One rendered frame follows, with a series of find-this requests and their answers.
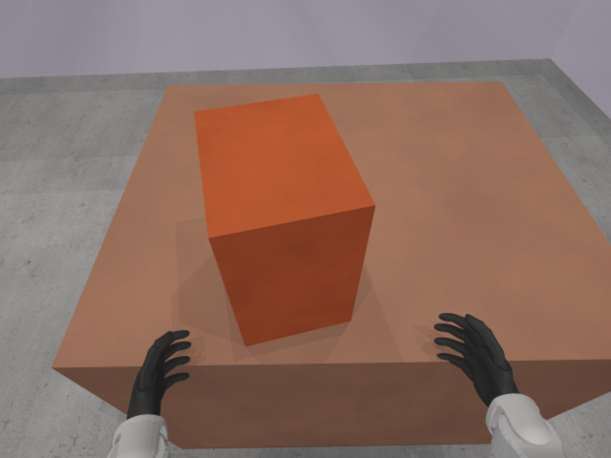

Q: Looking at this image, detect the left robot hand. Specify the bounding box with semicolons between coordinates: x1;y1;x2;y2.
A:
127;330;191;420

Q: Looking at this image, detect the pedestal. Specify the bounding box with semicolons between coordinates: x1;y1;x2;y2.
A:
52;81;611;449

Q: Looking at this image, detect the carton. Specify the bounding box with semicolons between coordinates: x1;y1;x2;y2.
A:
194;94;375;346

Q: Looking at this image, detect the left robot forearm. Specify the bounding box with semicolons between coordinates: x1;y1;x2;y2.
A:
107;414;170;458

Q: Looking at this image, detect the right robot hand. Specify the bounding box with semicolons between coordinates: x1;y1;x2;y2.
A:
434;313;519;407

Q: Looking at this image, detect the right robot forearm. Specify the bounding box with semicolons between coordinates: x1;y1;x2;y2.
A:
486;393;565;458

